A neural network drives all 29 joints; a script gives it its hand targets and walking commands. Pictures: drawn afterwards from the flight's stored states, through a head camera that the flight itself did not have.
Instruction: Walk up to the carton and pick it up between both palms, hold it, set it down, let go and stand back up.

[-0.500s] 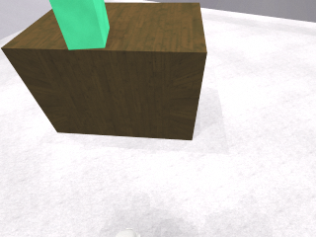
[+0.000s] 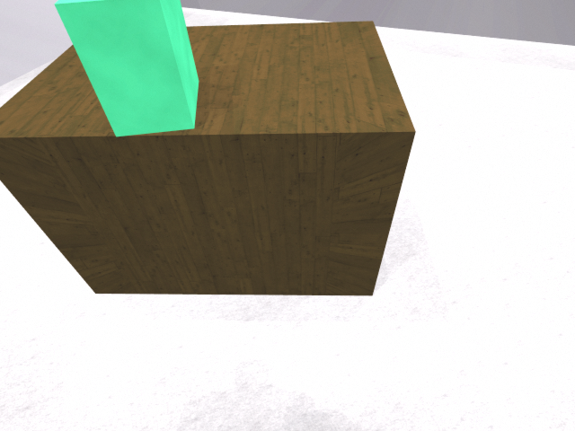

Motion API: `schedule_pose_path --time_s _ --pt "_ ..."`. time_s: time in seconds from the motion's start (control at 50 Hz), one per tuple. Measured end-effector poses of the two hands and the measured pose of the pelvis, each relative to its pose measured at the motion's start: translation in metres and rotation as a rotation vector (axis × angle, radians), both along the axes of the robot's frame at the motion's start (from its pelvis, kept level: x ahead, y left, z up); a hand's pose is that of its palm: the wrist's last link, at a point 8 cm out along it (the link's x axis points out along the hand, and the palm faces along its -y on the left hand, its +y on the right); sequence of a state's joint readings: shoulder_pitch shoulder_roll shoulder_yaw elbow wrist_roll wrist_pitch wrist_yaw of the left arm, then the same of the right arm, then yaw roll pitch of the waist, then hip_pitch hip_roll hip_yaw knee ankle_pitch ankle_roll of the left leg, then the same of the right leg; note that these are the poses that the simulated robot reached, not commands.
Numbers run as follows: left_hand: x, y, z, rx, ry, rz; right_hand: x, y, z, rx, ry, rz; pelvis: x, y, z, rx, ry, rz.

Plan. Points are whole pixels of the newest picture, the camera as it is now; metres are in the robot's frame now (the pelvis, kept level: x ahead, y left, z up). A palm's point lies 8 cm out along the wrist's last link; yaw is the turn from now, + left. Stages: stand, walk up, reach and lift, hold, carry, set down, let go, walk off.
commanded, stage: walk up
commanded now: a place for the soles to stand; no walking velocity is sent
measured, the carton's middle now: (143, 51) +0.92 +0.34 +0.14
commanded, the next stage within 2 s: none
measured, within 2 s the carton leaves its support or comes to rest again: neither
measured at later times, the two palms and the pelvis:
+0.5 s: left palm (37, 383) +0.25 +0.40 -0.09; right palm (372, 373) +0.25 -0.12 -0.11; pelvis +0.17 +0.14 +0.00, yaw -1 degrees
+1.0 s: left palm out of the picture +0.39 +0.57 -0.10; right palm (271, 291) +0.40 +0.04 -0.10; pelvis +0.31 +0.29 +0.00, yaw -2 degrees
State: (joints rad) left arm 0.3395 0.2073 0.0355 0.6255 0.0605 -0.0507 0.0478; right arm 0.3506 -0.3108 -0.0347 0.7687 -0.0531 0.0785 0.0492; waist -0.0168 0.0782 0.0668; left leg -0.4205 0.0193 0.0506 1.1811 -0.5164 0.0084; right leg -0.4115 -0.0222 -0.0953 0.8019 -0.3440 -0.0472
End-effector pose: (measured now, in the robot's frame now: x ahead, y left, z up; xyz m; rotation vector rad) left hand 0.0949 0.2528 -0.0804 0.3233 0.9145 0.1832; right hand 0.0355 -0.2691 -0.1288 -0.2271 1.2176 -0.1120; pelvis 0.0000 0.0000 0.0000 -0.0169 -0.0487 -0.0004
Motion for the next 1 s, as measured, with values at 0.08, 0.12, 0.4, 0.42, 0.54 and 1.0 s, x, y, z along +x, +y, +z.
schedule_pose_path --time_s 0.08,0.12,0.4,0.42,0.54,1.0 --pt "0.006 0.022 0.008 0.011 0.050 0.043 0.049 0.027 0.011 0.029 -0.024 0.038 0.029 0.020 0.013 -0.016 0.000 0.021" --pt "0.008 0.035 0.009 0.008 0.078 0.058 0.079 0.045 0.020 0.049 -0.062 0.058 0.043 0.030 0.018 -0.015 0.003 0.029" --pt "0.086 0.146 -0.028 -0.020 0.204 0.091 0.224 0.141 0.034 -0.008 -0.275 0.058 0.139 0.123 -0.001 0.031 -0.006 0.014" --pt "0.100 0.148 -0.025 -0.024 0.186 0.077 0.223 0.142 0.033 -0.014 -0.259 0.045 0.145 0.127 0.000 0.033 -0.006 0.009" --pt "0.176 0.151 -0.010 -0.024 0.055 0.000 0.218 0.149 0.013 -0.012 -0.137 -0.007 0.182 0.146 -0.002 0.028 0.000 -0.022" --pt "0.293 0.316 -0.021 0.010 0.172 0.028 0.369 0.308 0.026 -0.010 -0.208 -0.019 0.312 0.294 0.001 0.031 0.007 -0.038"
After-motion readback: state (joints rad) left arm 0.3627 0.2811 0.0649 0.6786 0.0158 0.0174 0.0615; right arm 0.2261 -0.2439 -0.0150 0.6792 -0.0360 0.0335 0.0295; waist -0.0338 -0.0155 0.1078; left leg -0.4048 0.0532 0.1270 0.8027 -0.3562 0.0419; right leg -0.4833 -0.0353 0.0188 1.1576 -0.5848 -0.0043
